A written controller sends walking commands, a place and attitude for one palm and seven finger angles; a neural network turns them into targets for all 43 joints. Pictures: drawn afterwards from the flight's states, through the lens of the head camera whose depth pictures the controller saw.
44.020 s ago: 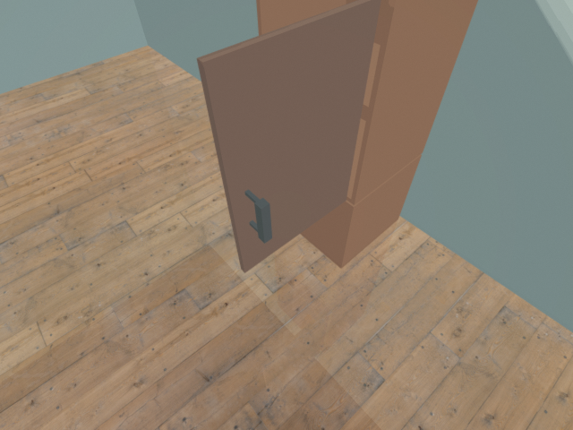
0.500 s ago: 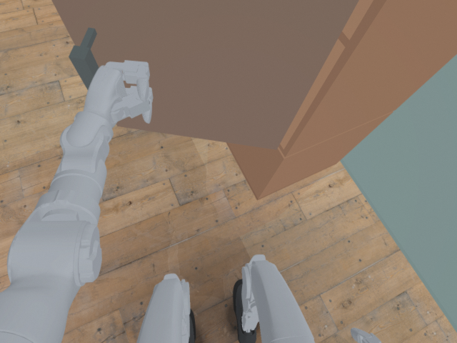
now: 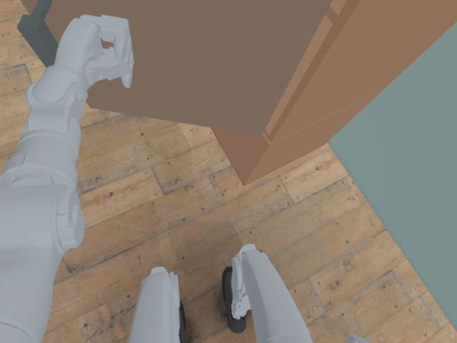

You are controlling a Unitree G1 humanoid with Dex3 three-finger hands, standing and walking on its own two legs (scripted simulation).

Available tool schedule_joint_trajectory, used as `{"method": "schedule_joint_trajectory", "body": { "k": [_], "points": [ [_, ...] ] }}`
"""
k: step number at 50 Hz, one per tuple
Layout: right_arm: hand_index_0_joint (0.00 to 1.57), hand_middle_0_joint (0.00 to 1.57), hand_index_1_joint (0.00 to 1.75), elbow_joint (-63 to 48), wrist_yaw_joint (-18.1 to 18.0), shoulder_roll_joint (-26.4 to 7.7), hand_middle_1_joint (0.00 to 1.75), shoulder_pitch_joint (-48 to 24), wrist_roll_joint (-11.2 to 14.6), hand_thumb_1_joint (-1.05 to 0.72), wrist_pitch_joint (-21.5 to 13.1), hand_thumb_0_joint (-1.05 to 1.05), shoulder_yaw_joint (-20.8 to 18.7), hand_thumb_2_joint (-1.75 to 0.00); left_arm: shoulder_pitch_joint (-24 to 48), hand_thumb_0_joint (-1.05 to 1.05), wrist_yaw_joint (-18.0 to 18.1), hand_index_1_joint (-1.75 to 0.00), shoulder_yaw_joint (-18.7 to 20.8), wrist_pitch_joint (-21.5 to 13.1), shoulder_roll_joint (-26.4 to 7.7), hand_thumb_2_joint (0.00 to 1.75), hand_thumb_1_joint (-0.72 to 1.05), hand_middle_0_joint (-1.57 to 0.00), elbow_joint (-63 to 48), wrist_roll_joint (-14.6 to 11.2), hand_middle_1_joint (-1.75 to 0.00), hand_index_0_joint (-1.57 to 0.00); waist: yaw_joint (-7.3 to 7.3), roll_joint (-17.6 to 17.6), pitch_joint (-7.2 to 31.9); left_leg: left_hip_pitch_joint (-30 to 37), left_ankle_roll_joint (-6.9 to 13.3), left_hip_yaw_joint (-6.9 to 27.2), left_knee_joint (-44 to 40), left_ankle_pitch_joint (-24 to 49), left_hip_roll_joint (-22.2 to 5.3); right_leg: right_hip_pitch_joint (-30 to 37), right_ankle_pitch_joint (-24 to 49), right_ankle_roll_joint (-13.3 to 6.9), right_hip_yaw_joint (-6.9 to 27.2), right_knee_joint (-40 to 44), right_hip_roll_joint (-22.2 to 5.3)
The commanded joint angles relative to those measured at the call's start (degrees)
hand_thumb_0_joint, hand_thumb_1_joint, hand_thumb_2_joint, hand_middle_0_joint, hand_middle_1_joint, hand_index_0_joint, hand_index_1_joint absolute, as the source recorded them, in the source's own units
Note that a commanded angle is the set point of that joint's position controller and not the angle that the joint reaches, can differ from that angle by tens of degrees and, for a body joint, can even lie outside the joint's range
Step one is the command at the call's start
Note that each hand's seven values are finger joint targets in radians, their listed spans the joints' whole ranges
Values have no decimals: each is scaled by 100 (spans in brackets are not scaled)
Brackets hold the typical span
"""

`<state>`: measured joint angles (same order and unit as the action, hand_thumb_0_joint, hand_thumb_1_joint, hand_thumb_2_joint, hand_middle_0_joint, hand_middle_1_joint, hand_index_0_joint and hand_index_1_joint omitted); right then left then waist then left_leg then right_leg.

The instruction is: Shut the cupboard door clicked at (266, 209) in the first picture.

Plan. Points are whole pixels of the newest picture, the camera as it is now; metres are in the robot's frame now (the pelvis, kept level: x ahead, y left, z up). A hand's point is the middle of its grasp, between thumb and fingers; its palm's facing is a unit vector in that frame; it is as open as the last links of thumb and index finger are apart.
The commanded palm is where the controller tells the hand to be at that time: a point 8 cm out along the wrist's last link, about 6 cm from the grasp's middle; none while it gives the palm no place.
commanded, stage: push the door shut along its arc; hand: left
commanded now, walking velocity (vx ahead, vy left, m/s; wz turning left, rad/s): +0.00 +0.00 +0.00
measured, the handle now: (57, 44) +0.59 +0.20 +0.05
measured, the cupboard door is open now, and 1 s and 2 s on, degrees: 54 41 41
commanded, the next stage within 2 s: pull the fist back off the door in 0.32 s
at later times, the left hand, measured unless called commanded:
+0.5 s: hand (144, 39) +0.59 +0.07 +0.06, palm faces -0.32 -0.95 +0.03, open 3.4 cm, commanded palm +0.59 +0.08 +0.05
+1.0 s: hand (143, 48) +0.56 +0.07 +0.07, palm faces +0.04 -1.00 -0.03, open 3.1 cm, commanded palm +0.51 +0.11 +0.05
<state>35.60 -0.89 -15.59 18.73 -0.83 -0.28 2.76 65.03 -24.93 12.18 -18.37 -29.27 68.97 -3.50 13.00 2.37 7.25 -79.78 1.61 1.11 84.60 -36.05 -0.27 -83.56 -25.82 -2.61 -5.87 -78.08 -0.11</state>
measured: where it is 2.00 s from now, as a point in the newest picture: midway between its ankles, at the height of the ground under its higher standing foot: (206, 327)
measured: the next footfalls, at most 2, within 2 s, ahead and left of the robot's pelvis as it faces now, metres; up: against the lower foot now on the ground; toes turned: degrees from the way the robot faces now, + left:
none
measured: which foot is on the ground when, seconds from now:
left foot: down 0.00-1.00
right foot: down 0.00-1.00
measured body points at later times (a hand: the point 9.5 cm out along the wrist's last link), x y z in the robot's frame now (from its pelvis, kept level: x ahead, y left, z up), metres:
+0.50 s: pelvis -0.01 +0.01 -0.02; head +0.20 +0.03 +0.38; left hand +0.60 +0.12 +0.06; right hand -0.03 -0.25 -0.11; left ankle +0.02 +0.10 -0.58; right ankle +0.09 -0.10 -0.58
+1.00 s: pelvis +0.02 +0.00 +0.02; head +0.19 +0.00 +0.44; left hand +0.55 +0.12 +0.08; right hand +0.01 -0.25 -0.09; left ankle +0.02 +0.10 -0.58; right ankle +0.09 -0.10 -0.58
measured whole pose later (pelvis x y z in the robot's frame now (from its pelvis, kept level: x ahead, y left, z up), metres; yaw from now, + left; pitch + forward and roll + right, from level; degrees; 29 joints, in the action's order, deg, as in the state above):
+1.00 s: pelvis +0.02 +0.00 +0.02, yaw +0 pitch +31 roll -1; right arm 34.9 5.9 -13.6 23.3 -5.1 0.1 0.2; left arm 55.9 7.1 17.1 -30.2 -15.6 65.2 2.4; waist 12.2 3.0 9.3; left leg -72.9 1.3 -0.8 78.0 -35.8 -0.5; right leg -78.3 -26.1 -2.4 -3.6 -73.6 0.7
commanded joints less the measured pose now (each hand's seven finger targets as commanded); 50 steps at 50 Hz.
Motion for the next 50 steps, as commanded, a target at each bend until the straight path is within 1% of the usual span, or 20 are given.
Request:
{"method": "schedule_joint_trajectory", "body": {
  "k": [1, 4, 8, 16, 21, 22, 23, 25, 27, 29, 30, 31, 32, 34, 36, 38, 41, 43, 46, 50],
  "points": [
    [20, 20, 30, -60, -100, -1110, 30, 1219, -14, -90, -238, 0, -402, -90, 3551, 0, -73, -150, -206, -285, -458, 90, 90, -130, -1193, -103, -150, -130, 693, 981, 3483, 2015, 140, 445, -841, 1872, 7, 1823, 822, 10, 443, 885, 200],
    [20, 20, 30, -24, -107, -1111, 30, 1215, -43, -90, -351, 0, -420, -90, 3893, 0, -109, -150, -378, -282, -250, 90, 90, -130, -1344, -117, -150, -130, 775, 1282, 3675, 2223, 142, 475, -773, 1970, 23, 1624, 853, -32, 423, 830, 216],
    [20, 20, 30, 45, -134, -1153, 30, 1247, -48, -90, -405, 0, -383, -90, 4048, 0, -142, -150, -295, -124, -486, 90, 90, -130, -1099, -66, -150, -130, 854, 1060, 3530, 1866, 162, 434, -727, 1761, 22, 1758, 743, -16, 451, 864, 227],
    [20, 20, 30, 149, -130, -1181, 30, 1311, -110, -90, -557, 0, -362, -90, 4504, 0, -112, -150, -450, 8, -349, 90, 90, -130, -966, 69, -150, -130, 997, 1477, 3673, 2182, 131, 594, -700, 1817, -13, 1189, 687, -35, 297, 692, 237],
    [20, 20, 30, 233, -134, -1215, 30, 1424, -135, -90, -608, 0, -330, -90, 4758, 0, -93, -150, -435, 200, -393, 90, 90, -130, -653, 153, -150, -130, 1167, 1293, 3416, 1944, 152, 650, -693, 1548, -26, 975, 533, -14, 231, 651, 247],
    [20, 20, 30, -34, -78, -1135, 30, 1757, -307, -90, -621, 0, -229, -90, 4616, 0, 1069, -150, 837, 244, -752, 90, 90, -130, -654, -233, -150, -130, 803, 1428, 3331, 1661, 60, 646, -871, 1305, -72, 1055, 473, 15, 287, 634, 215],
    [20, 20, 30, -58, 40, -1087, 30, 1643, -325, -90, -598, 0, -197, -90, 4284, 0, 1647, -150, 628, 287, -463, 90, 90, -130, -297, -67, -150, -130, 799, 1272, 3263, 1538, 19, 743, -965, 1090, -99, 1050, 335, 37, 267, 612, 200],
    [20, 20, 30, -62, 187, -1031, 30, 1650, -415, -90, -553, 0, -226, -90, 4150, 0, 2275, -150, 654, 199, -56, 90, 90, -130, -255, -34, -150, -130, 802, 1081, 3152, 1551, -17, 830, -1022, 1104, -114, 947, 354, 78, 238, 564, 162],
    [20, 20, 30, -151, 351, -989, 30, 1745, -533, -90, -507, 0, -266, -90, 4041, 0, 2950, -150, 911, -114, -139, 90, 90, -130, -516, 132, -150, -130, 629, 1084, 3490, 1479, -52, 687, -929, 1436, -65, 1303, 505, 93, 297, 550, 162],
    [20, 20, 30, -216, 531, -952, 30, 1788, -674, -90, -511, 0, -338, -90, 4065, 0, 3625, -150, 947, -717, -230, 90, 90, -130, -1138, 624, -150, -130, 474, 1523, 4144, 2021, -148, 679, -810, 2078, -60, 1244, 812, 91, 288, 396, 167],
    [20, 20, 30, -179, 631, -932, 30, 1815, -704, -90, -465, 0, -392, -90, 3938, 0, 3788, -150, 694, -935, -116, 90, 90, -130, -1210, 948, -150, -130, 469, 1725, 4395, 2309, -218, 671, -780, 2415, -74, 1261, 973, 86, 290, 379, 161],
    [20, 20, 30, -128, 705, -938, 30, 1865, -704, -90, -397, 0, -451, -90, 3752, 0, 3867, -150, 589, -1091, -124, 90, 90, -130, -1239, 1195, -150, -130, 471, 1658, 4485, 2466, -254, 665, -761, 2650, -99, 1335, 1100, 89, 285, 399, 157],
    [20, 20, 30, -113, 764, -934, 30, 1891, -694, -90, -326, 0, -497, -90, 3571, 0, 3870, -150, 470, -1184, -103, 90, 90, -130, -1271, 1376, -150, -130, 463, 1623, 4471, 2510, -258, 616, -796, 2770, -109, 1511, 1213, 89, 288, 459, 160],
    [20, 20, 30, -135, 803, -969, 30, 1946, -629, -90, -190, 0, -556, -90, 3374, 0, 3701, -150, 341, -1199, -43, 90, 90, -130, -1309, 1409, -150, -130, 503, 1250, 4551, 2449, -194, 590, -916, 2738, -96, 2036, 1436, 103, 321, 589, 167],
    [20, 20, 30, -134, 766, -955, 30, 1907, -493, -90, -63, 0, -565, -90, 3181, 0, 3460, -150, 327, -947, 91, 90, 90, -130, -1096, 1133, -150, -130, 529, 789, 4279, 1982, -87, 492, -1108, 2222, -50, 2587, 1405, 145, 367, 812, 176],
    [20, 20, 30, -212, 676, -936, 30, 1850, -404, -90, 2, 0, -534, -90, 3024, 0, 3317, -150, 695, -742, -170, 90, 90, -130, -1083, 783, -150, -130, 426, 397, 4031, 1433, -5, 313, -1281, 1746, 24, 3249, 1312, 167, 495, 1046, 173],
    [20, 20, 30, -321, 588, -824, 30, 1709, -359, -90, -45, 0, -505, -90, 2558, 0, 3281, -150, 1062, -874, -216, 90, 90, -130, -1495, 384, -150, -130, 162, 314, 4195, 1335, 6, 168, -1379, 1852, 92, 3783, 1665, 158, 609, 1108, 143],
    [20, 20, 30, -318, 593, -740, 30, 1651, -386, -90, -94, 0, -519, -90, 2130, 0, 3287, -150, 942, -1178, 40, 90, 90, -130, -1661, 375, -150, -130, 125, 129, 3959, 1303, 21, 88, -1369, 1970, 94, 3888, 1924, 163, 653, 1126, 132],
    [20, 20, 30, -248, 642, -685, 30, 1582, -418, -90, -81, 0, -563, -90, 1350, 0, 3248, -150, 542, -1584, 491, 90, 90, -130, -1455, 600, -150, -130, 57, 158, 3480, 1401, 2, 18, -1372, 2111, 91, 3707, 2097, 140, 629, 1103, 113],
    [20, 20, 30, -297, 681, -703, 30, 1438, -344, -90, 37, 0, -669, -90, 479, 0, 2993, -150, -45, -1589, 1253, 90, 90, -130, -1276, 562, -150, -130, -29, 150, 3177, 1661, -31, -73, -1498, 2096, 123, 3631, 2075, 110, 614, 1237, 92]
  ]
}}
